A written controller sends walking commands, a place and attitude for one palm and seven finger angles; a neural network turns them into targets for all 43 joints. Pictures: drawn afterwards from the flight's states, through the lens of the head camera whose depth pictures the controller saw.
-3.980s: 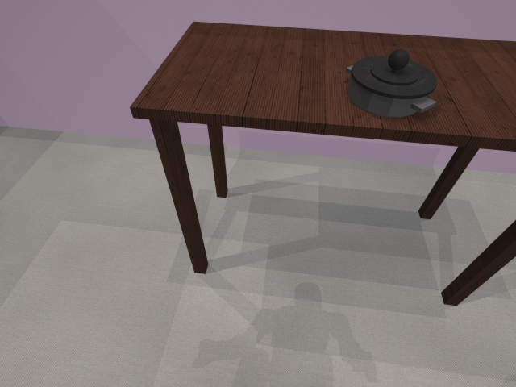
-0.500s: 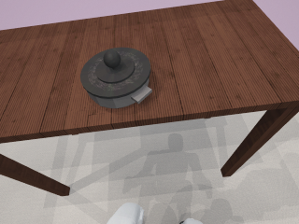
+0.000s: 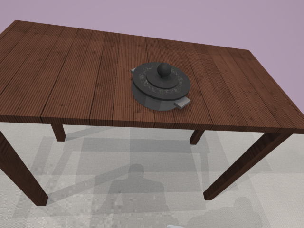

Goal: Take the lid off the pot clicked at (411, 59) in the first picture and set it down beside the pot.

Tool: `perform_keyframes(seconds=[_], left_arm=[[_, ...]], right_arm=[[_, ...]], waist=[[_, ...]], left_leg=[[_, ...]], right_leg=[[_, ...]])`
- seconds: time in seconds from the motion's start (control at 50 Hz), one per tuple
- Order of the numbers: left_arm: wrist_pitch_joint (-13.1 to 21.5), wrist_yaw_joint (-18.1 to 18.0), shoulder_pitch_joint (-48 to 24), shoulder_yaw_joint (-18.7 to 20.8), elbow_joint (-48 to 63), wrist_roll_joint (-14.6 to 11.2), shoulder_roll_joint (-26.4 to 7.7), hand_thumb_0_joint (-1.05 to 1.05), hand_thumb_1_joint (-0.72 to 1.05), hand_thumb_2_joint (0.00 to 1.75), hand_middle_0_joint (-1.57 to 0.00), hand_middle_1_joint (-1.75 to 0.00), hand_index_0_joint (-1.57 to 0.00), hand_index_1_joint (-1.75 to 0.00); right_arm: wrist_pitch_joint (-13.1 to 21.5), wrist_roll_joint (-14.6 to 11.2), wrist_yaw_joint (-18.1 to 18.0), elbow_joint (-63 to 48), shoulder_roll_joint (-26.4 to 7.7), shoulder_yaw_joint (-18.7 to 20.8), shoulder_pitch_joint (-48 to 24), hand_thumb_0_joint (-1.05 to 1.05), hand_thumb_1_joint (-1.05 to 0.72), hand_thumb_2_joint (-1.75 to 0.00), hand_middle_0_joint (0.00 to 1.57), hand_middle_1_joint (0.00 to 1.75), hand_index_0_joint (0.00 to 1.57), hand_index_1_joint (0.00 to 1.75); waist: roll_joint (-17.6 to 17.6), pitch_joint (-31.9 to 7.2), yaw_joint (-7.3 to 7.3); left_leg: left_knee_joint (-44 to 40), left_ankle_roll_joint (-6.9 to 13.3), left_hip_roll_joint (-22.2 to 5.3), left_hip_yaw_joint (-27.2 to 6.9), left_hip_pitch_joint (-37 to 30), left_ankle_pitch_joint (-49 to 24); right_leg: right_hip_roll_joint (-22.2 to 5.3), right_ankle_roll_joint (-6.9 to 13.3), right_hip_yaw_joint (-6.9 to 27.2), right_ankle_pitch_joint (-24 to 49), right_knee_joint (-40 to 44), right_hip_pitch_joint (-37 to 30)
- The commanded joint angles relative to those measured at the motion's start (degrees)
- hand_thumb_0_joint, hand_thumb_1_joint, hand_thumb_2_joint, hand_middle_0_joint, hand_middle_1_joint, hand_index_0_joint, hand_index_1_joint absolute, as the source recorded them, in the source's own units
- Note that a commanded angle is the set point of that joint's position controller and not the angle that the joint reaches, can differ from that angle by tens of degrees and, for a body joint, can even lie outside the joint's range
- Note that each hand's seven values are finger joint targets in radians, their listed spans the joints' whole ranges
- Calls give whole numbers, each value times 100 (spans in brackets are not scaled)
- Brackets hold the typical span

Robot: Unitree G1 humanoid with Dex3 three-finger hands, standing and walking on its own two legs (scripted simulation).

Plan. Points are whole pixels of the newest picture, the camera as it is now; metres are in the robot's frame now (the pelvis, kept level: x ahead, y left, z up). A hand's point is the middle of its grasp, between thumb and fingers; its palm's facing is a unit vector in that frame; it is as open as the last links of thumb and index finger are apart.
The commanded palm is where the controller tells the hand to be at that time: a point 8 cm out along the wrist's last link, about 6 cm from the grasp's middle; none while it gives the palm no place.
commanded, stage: come to a stop and stand still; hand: left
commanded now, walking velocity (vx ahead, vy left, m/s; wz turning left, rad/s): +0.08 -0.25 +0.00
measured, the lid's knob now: (164, 69) +0.53 +0.02 +0.16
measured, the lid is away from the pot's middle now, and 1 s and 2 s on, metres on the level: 0.00 0.00 0.00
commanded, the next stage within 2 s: look again from close up in 1.28 s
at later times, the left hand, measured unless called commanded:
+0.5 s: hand out of the picture +0.11 +0.13 -0.18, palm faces -0.03 -0.98 -0.21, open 7.3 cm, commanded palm none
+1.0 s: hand out of the picture -0.01 +0.21 -0.21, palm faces +0.07 -0.98 -0.21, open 7.4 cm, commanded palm none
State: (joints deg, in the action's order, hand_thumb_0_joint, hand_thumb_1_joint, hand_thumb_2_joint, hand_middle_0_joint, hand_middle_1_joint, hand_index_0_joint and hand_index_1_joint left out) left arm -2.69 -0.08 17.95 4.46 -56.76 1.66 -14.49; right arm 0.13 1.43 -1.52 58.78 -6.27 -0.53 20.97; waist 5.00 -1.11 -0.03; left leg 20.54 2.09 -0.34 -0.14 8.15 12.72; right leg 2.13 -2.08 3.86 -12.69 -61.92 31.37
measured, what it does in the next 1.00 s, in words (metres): steps on the spot: right foot, then left foot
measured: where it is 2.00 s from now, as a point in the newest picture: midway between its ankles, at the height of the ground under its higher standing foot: outside the picture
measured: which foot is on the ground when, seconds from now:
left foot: down 0.00-0.52, up 0.54-0.92, down 0.94-1.00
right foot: up 0.00-0.42, down 0.44-0.94, up 0.96-1.00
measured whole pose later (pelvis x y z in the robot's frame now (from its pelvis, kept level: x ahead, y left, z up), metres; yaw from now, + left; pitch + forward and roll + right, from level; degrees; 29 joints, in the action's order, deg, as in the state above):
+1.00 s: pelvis +0.00 +0.01 -0.02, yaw +0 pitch -2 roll -1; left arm -2.6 -1.9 16.8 3.4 -59.4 1.2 -14.2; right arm -0.2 1.5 -0.3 55.4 -10.4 2.0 7.8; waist 4.6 3.8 -2.5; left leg 31.9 1.9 0.8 0.7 14.2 15.9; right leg -1.8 -1.0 -0.3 -25.1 -38.6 16.0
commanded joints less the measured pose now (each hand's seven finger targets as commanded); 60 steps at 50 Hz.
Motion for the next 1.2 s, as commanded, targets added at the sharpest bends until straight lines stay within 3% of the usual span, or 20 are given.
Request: perform_keyframes(seconds=[0.0, 0.12, 0.18, 0.32, 0.38, 0.42, 0.44, 0.46, 0.5, 0.56, 0.62, 0.74, 0.82, 0.88, 0.9, 0.92, 0.94, 0.98, 1.04, 1.18], left_arm=[[9, 33, 200, 73, 226, 17, -140, 0, 90, 90, -20, -30, -20, -30], [-25, -34, 113, 10, 194, -44, 69, 0, 90, 90, -20, -30, -20, -30], [16, -56, -54, -63, 140, -79, 153, 0, 90, 90, -20, -30, -20, -30], [180, -87, -659, -243, 149, -175, 433, 0, 90, 90, -20, -30, -20, -30], [298, -134, -127, -202, -151, -178, 374, 0, 90, 90, -20, -30, -20, -30], [411, -226, 163, -172, -323, -151, 15, 0, 90, 90, -20, -30, -20, -30], [425, -249, 132, -163, -350, -146, -138, 0, 90, 90, -20, -30, -20, -30], [410, -256, 33, -154, -282, -131, -197, 0, 90, 90, -20, -30, -20, -30], [432, -315, -52, -75, -231, -136, -267, 0, 90, 90, -20, -30, -20, -30], [406, -369, 111, -41, -218, -81, -251, 0, 90, 90, -20, -30, -20, -30], [369, -409, 66, 61, -62, -60, -322, 0, 90, 90, -20, -30, -20, -30], [349, -368, -341, 113, 346, 23, -501, 0, 90, 90, -20, -30, -20, -30], [303, -259, -449, 92, 400, 42, -642, 0, 90, 90, -20, -30, -20, -30], [262, -198, -487, 15, 320, -26, -486, 0, 90, 90, -20, -30, -20, -30], [243, -178, -353, -57, 319, -54, -293, 0, 90, 90, -20, -30, -20, -30], [212, -152, -125, -110, 325, -83, 17, 0, 90, 90, -20, -30, -20, -30], [213, -150, -191, -120, 333, -75, -46, 0, 90, 90, -20, -30, -20, -30], [148, -111, -225, -64, 148, -28, -161, 0, 90, 90, -20, -30, -20, -30], [174, -26, 92, -46, -31, -41, -164, 0, 90, 90, -20, -30, -20, -30], [86, -68, 18, -25, 13, -46, -75, 0, 90, 90, -20, -30, -20, -30]], right_arm=[[199, -51, -247, -164, -1004, 281, 528, 0, -90, -90, 20, 30, 20, 30], [213, -12, -338, 147, -748, 179, 1019, 0, -90, -90, 20, 30, 20, 30], [210, -8, -334, 278, -680, 165, 1137, 0, -90, -90, 20, 30, 20, 30], [136, 27, -249, 508, -612, 192, 1057, 0, -90, -90, 20, 30, 20, 30], [133, -48, -218, 594, -577, 231, 897, 0, -90, -90, 20, 30, 20, 30], [174, -139, -148, 575, -181, 164, 769, 0, -90, -90, 20, 30, 20, 30], [135, -126, -126, 540, -112, 165, 673, 0, -90, -90, 20, 30, 20, 30], [92, -113, -105, 521, -135, 194, 677, 0, -90, -90, 20, 30, 20, 30], [-25, -89, -116, 525, -252, 255, 545, 0, -90, -90, 20, 30, 20, 30], [-142, -83, -126, 286, -388, 352, -64, 0, -90, -90, 20, 30, 20, 30], [-265, -68, -79, 60, -488, 443, -360, 0, -90, -90, 20, 30, 20, 30], [-327, -70, 104, -378, -676, 511, -870, 0, -90, -90, 20, 30, 20, 30], [-184, -99, 147, -527, -662, 437, -1098, 0, -90, -90, 20, 30, 20, 30], [-6, -84, 121, -386, -747, 364, -734, 0, -90, -90, 20, 30, 20, 30], [48, -73, 101, -381, -1020, 421, -597, 0, -90, -90, 20, 30, 20, 30], [59, -2, 80, -446, -1536, 506, -596, 0, -90, -90, 20, 30, 20, 30], [-1, 33, 79, -550, -1733, 487, -732, 0, -90, -90, 20, 30, 20, 30], [42, 53, -10, -552, -1413, 366, -1099, 0, -90, -90, 20, 30, 20, 30], [104, -11, -81, -513, -1258, 309, -1096, 0, -90, -90, 20, 30, 20, 30], [110, -32, -183, -162, -1080, 348, -296, 0, -90, -90, 20, 30, 20, 30]], waist=[[-1126, 659, 149], [-1446, 513, 203], [-1534, 386, 260], [-1470, 252, 366], [-1177, 69, 59], [-178, 23, -26], [92, 253, 1], [-80, 334, 40], [584, 37, -22], [538, 317, -202], [253, 290, -211], [335, 234, -78], [519, 109, -123], [126, 99, 107], [-605, -53, 171], [-2038, 131, 174], [-2127, 460, 205], [-1842, 904, 35], [-1222, 595, -93], [-1178, 27, 123]], left_leg=[[-939, -433, -1357, -1148, -218, -445], [-693, -257, -1413, -1134, -635, -2040], [-594, 69, -1373, -1048, -791, -2510], [-273, 683, -1352, -1023, -571, -3098], [181, 298, -1026, -748, -19, -2324], [461, -157, -488, -248, 1223, -220], [427, -270, -217, -23, 1288, 642], [466, -275, -162, 4, 1059, 587], [1024, -350, -154, 195, 1063, 915], [2321, -427, -125, 52, 1727, 1877], [3352, -470, -56, -136, 2048, 1683], [3581, -509, -56, -126, 1829, 1106], [2185, -450, 87, 186, 837, 846], [388, -409, 51, 141, -481, -199], [81, -358, -383, -344, -873, 21], [-649, 20, -1474, -1860, -525, 807], [-1176, 446, -1960, -2502, 477, 1350], [-1531, 437, -1699, -2278, 996, 1598], [-1280, 388, -1438, -1575, 363, 480], [-769, 375, -1478, -1093, -556, -1774]], right_leg=[[-50, -24, 224, 176, -479, 940], [-131, -24, 151, -179, -285, 725], [-246, -23, -30, -412, 162, 460], [-326, 119, -634, -1118, 2551, -985], [-370, 133, -690, 537, 4106, -2266], [-1318, 415, 362, 2366, 4059, -3414], [-1738, 659, 577, 2868, 4006, -3041], [-1840, 766, 521, 2934, 3949, -2699], [-1842, 918, 698, 3781, 3923, -2907], [-2130, 1218, 900, 5082, 3895, -3031], [-2153, 1465, 862, 4863, 3920, -2963], [-1944, 1330, 589, 2874, 4206, -2210], [-1671, 1080, 484, 1280, 4365, -1793], [-1185, 637, 227, -222, 3956, -1170], [-892, 484, -18, -781, 3340, -844], [-330, 194, -533, -1722, 2461, -354], [-239, 169, -396, -2081, 1833, -606], [-421, 155, -5, -1490, 1142, -687], [-385, 107, 80, -906, 695, -425], [-366, -74, 50, -710, 503, -191]])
